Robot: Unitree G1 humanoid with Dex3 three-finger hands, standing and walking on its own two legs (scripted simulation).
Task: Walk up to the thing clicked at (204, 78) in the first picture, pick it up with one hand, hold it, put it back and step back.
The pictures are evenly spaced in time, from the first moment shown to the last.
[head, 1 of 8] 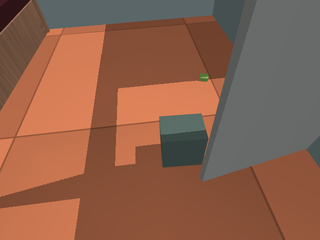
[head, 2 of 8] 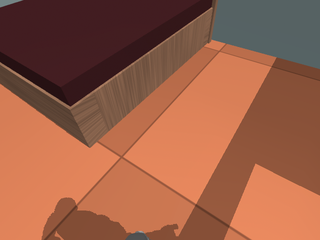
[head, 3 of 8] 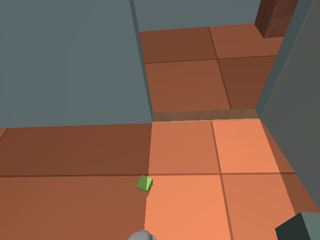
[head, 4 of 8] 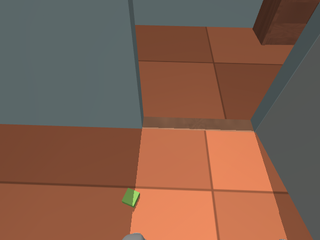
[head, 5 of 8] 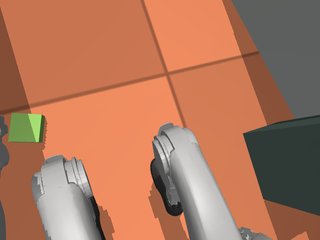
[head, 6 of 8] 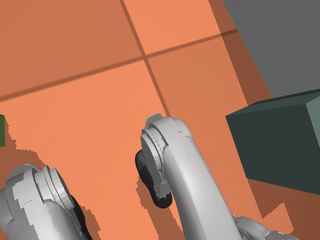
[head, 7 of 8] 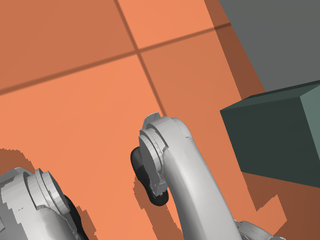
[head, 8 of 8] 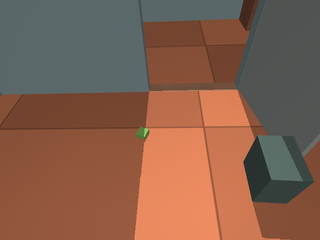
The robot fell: no
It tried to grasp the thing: yes
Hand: left
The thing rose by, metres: 0.00
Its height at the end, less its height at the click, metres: +0.00
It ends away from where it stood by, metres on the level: 0.00
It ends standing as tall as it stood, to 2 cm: yes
